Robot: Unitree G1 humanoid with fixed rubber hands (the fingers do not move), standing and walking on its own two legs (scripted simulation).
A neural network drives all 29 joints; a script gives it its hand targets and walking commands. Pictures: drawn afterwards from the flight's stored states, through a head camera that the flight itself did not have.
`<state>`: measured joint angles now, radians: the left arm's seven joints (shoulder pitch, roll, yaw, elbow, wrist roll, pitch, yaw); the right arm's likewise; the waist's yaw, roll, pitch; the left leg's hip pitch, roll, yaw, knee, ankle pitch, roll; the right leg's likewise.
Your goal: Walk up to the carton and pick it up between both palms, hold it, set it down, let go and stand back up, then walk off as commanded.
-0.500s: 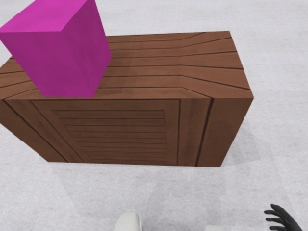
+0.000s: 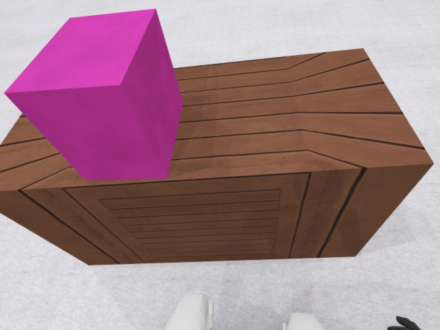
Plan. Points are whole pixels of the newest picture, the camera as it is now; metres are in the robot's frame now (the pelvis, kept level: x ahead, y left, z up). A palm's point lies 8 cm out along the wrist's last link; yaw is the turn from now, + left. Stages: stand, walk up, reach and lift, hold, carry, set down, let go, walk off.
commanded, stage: walk up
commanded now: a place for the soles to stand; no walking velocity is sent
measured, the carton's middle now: (118, 99) +0.63 +0.27 +0.07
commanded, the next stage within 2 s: none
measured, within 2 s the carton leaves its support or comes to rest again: neither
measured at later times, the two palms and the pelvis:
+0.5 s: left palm out of the picture +0.17 +0.49 -0.07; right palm (324, 322) +0.14 -0.16 -0.14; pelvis +0.10 +0.16 -0.01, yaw -1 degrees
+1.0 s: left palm (0, 273) +0.26 +0.55 -0.11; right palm (272, 270) +0.23 -0.08 -0.10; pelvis +0.14 +0.25 +0.00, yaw -5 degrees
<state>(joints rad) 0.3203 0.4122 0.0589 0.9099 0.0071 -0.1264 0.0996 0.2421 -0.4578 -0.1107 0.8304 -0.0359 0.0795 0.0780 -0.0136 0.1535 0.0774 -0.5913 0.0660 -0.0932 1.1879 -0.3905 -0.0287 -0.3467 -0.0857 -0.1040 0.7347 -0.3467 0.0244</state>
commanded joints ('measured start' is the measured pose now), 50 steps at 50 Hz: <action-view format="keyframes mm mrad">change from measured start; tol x32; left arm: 1 -16 358 98 -61 2 -18 12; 19 271 300 93 65 9 -12 24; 50 -221 184 16 74 -5 110 -87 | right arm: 1 -27 -159 -55 -104 5 -24 10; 50 -144 -209 20 105 43 -139 -122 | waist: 1 -8 -320 -46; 5 -66 -349 -95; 9 -161 294 -43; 20 77 -342 -157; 50 13 -56 -157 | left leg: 1 -34 70 21 -146 6 -7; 7 531 -47 193 -480 -61 40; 10 251 313 -642 -1020 -551 291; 17 100 151 -98 -631 118 254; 23 -132 -2 -94 62 -145 34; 32 402 -73 162 -617 80 28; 34 281 288 -509 -838 -70 200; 41 215 155 -128 -534 477 161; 50 305 173 -112 -595 430 181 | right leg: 1 40 -230 211 -229 309 -248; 5 -149 -207 172 -186 -36 -221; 10 -480 52 134 595 -313 -99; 18 243 21 69 -126 141 -84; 20 386 -336 736 -392 -74 -132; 27 13 -202 280 -174 354 -255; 34 -318 76 113 279 -254 -54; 43 96 -30 243 -19 422 -113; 50 15 32 126 39 264 -57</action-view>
